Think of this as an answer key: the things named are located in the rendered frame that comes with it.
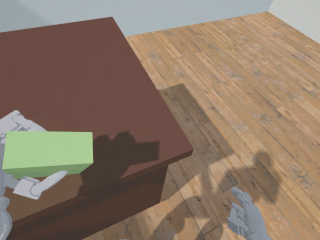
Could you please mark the table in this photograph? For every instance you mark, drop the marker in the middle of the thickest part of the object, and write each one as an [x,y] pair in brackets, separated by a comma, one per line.
[84,77]

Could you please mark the robot right hand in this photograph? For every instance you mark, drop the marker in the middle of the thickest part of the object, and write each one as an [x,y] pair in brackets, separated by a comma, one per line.
[250,219]

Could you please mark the left robot forearm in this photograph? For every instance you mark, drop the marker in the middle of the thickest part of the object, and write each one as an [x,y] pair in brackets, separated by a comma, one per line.
[5,218]

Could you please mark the robot left hand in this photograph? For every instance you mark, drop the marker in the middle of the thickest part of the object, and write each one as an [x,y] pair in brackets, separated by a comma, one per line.
[27,186]

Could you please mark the sponge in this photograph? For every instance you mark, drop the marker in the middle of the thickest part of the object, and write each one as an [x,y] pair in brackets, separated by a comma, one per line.
[42,153]

